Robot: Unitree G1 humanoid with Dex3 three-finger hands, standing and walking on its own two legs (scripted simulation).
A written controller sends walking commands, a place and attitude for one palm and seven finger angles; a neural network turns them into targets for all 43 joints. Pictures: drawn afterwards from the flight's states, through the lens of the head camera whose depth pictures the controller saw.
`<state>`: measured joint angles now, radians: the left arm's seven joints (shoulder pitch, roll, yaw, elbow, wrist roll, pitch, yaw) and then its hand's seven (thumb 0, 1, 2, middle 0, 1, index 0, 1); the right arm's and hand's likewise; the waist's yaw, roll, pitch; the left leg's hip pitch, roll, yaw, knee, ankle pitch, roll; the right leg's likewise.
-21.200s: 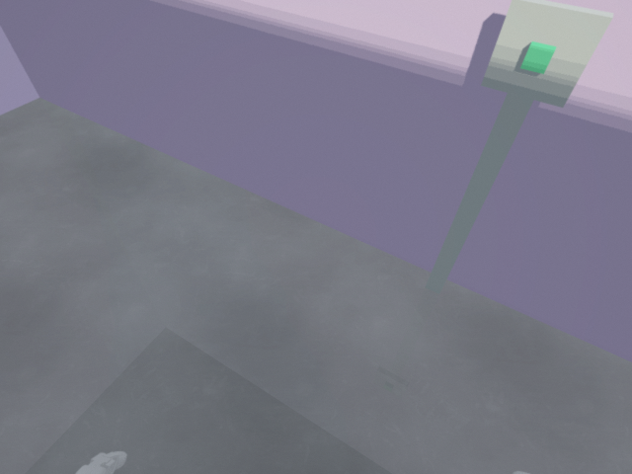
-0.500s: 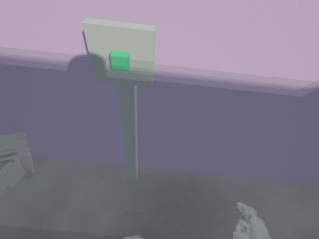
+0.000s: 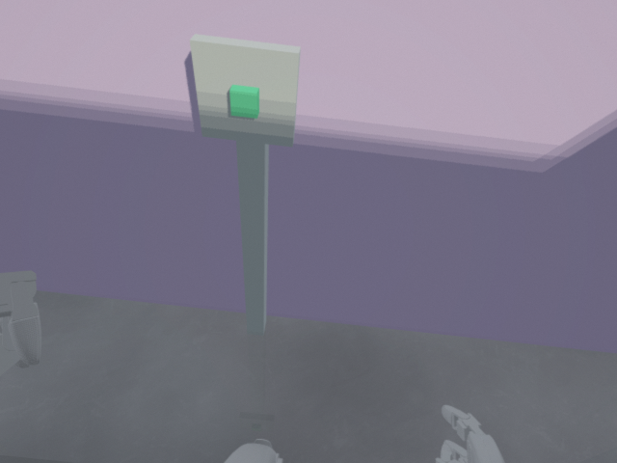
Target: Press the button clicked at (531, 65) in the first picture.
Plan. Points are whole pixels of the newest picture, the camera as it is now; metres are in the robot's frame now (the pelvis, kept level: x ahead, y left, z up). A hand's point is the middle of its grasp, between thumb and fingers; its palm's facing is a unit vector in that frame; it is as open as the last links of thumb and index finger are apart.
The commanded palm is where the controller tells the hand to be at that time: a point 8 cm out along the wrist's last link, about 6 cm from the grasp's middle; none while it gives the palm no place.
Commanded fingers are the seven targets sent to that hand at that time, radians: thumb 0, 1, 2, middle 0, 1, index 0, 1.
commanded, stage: stop stepping back and stand still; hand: left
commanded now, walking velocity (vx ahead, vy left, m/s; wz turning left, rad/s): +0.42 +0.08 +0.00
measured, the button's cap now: (245, 100) +0.66 +0.18 +0.15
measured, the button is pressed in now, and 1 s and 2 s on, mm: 0 0 0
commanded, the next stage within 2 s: let the arm hang, fingers relaxed in 1.34 s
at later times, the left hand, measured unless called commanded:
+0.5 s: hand out of the picture +0.10 +0.29 +0.18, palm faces +0.44 -0.77 -0.47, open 3.1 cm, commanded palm +0.05 +0.32 +0.18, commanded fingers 0.00 0.90 0.90 -1.30 -1.50 -1.30 -1.50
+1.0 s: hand out of the picture +0.13 +0.32 +0.16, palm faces +0.39 -0.76 -0.52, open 3.1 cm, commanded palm +0.07 +0.35 +0.18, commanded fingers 0.00 0.90 0.90 -1.30 -1.50 -1.30 -1.50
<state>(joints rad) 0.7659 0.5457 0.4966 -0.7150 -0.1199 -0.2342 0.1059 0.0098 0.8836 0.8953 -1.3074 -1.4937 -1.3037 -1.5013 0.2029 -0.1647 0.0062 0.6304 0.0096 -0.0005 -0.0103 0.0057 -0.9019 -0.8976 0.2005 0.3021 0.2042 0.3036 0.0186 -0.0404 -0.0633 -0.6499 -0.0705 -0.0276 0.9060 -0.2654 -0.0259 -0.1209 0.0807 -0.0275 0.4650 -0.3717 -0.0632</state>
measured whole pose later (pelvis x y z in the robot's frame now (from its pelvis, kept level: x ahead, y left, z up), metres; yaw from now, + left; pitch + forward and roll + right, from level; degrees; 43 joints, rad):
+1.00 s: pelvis -0.04 +0.06 +0.01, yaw +4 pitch +0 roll -1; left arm 0.66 0.39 0.37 -0.52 -0.03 -0.22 0.14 0.01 0.89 0.90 -1.31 -1.49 -1.30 -1.50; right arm 0.20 -0.16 0.02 0.62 0.00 -0.11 -0.03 0.01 -0.90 -0.90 0.20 0.30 0.20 0.30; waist 0.00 0.04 0.04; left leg -0.28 0.03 0.06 0.53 -0.26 0.02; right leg -0.23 0.03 -0.07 0.47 -0.24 -0.03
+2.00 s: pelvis -0.06 +0.07 +0.01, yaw +6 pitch -2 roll -1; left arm 0.35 0.20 0.01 1.09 0.01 0.03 0.02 0.01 0.91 0.90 -0.57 -0.72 -0.56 -0.73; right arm 0.32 -0.17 0.00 1.05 -0.03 0.04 -0.02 0.00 -0.91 -0.90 0.20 0.30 0.20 0.30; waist 0.00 0.02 0.07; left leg -0.26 0.00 0.04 0.47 -0.19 0.03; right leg -0.21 0.00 -0.09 0.44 -0.20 -0.02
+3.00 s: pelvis -0.03 +0.06 +0.01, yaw +5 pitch -1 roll +0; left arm 0.29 0.12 0.01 1.15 0.00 -0.01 0.04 0.00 0.91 0.90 -0.20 -0.29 -0.20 -0.30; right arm 0.28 -0.12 0.00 1.14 -0.02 0.01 -0.04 0.00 -0.91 -0.90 0.20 0.30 0.20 0.30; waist 0.00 0.00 0.05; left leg -0.18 0.00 0.05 0.41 -0.22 0.02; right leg -0.15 0.01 -0.07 0.41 -0.24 -0.03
